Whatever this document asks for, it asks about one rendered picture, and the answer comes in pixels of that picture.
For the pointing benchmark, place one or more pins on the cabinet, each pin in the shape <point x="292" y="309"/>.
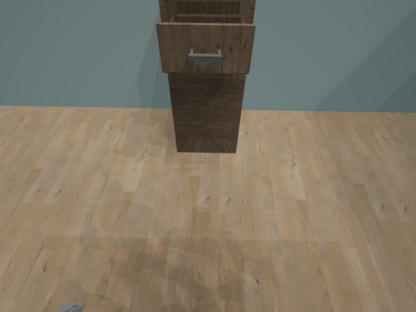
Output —
<point x="206" y="107"/>

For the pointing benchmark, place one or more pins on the drawer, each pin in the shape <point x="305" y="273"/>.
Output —
<point x="206" y="34"/>

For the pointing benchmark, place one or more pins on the handle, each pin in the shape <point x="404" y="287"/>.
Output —
<point x="201" y="57"/>

